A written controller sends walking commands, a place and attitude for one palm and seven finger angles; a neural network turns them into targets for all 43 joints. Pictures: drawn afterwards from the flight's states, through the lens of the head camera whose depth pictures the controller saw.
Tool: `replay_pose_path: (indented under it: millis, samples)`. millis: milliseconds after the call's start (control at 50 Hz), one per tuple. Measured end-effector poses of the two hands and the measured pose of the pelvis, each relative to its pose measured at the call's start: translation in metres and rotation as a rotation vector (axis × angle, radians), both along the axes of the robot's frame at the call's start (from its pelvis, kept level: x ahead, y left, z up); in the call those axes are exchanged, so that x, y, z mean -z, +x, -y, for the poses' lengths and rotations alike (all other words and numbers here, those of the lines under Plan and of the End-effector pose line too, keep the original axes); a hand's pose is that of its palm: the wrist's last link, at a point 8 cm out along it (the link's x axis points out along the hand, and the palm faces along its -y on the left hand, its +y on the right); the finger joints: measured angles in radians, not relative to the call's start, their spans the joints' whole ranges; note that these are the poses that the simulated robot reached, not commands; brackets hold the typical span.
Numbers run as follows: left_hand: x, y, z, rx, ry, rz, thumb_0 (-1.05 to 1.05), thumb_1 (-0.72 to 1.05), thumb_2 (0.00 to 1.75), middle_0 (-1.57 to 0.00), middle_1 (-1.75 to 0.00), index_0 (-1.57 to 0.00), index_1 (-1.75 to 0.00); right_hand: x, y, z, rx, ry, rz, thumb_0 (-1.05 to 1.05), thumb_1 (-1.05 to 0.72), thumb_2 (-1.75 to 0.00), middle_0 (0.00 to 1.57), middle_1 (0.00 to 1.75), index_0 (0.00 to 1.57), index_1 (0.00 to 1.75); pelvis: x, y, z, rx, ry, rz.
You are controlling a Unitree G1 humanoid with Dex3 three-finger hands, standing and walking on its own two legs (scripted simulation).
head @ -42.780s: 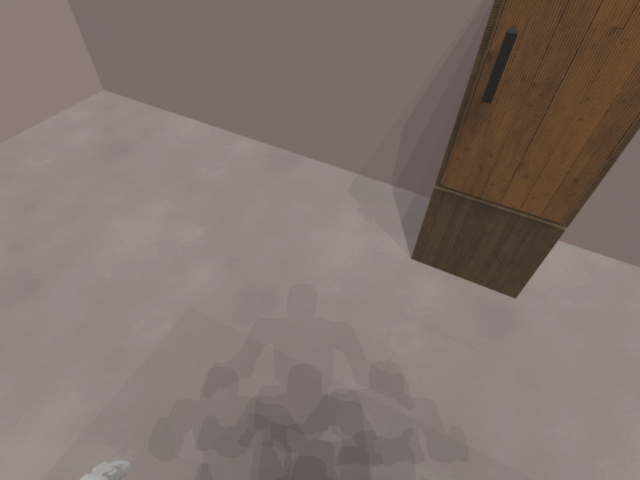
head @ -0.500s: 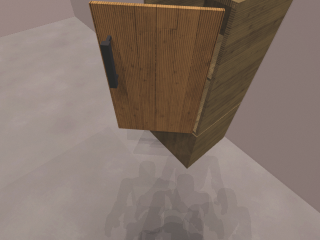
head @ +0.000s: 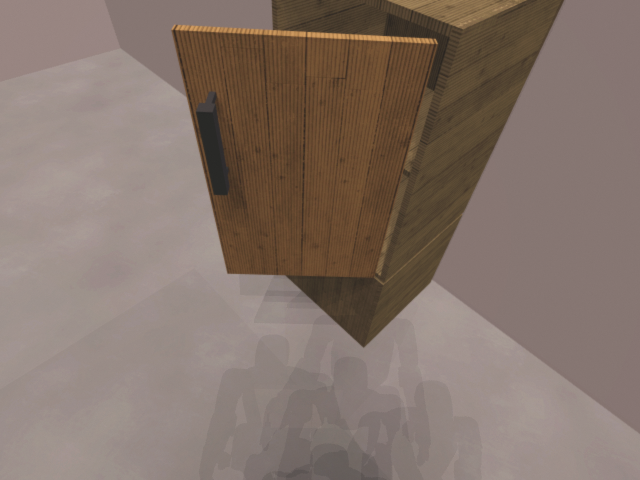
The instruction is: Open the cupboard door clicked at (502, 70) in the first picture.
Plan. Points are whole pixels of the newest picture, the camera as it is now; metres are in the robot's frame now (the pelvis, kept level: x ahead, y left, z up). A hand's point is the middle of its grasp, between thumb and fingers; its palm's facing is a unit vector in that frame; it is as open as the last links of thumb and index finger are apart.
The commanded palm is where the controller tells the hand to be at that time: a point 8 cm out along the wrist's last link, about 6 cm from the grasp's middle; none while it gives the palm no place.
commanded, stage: come to a stop and stand still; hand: left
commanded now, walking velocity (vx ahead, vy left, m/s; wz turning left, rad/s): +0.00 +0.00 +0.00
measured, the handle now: (216, 145) +0.60 +0.22 +0.07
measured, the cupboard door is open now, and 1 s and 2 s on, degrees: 46 46 46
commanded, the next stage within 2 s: look again from close up in 0.02 s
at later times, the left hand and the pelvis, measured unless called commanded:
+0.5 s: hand out of the picture +0.03 +0.21 -0.16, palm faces +0.04 -0.96 -0.28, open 7.3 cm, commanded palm none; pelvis -0.04 -0.01 -0.01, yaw +1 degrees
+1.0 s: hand out of the picture -0.11 +0.17 -0.18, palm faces +0.07 -0.98 -0.16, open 7.3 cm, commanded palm none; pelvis -0.07 +0.00 +0.00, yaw +2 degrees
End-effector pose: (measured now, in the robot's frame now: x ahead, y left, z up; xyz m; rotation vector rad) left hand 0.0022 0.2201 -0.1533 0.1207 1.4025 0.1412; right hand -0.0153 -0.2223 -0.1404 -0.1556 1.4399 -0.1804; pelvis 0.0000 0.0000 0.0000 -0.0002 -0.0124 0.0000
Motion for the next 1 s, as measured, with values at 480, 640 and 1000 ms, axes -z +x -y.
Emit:
replay_pose_path:
  millis: [480, 640, 1000]
  samples:
    - [-0.022, 0.019, -0.039, 0.040, 0.129, 0.247, 0.01, 0.91, 0.90, -0.20, -0.30, -0.20, -0.30, -0.012, 0.053, 0.049, -0.066, -0.085, 0.311, 0.00, -0.91, -0.90, 0.20, 0.30, 0.20, 0.30, 0.008, -0.035, 0.005, -0.015, -0.006, 0.051]
    - [-0.021, -0.013, -0.034, 0.045, 0.108, 0.230, 0.01, 0.91, 0.90, -0.20, -0.30, -0.20, -0.30, -0.024, 0.046, 0.056, -0.114, -0.092, 0.342, 0.00, -0.91, -0.90, 0.20, 0.30, 0.20, 0.30, 0.004, -0.059, 0.009, -0.019, -0.004, 0.056]
    - [-0.003, -0.123, 0.003, -0.050, -0.008, -0.056, 0.01, 0.91, 0.90, -0.20, -0.30, -0.20, -0.30, -0.001, -0.079, 0.014, -0.020, 0.001, -0.007, 0.00, -0.91, -0.90, 0.20, 0.30, 0.20, 0.30, 0.001, -0.068, 0.004, -0.029, -0.017, 0.025]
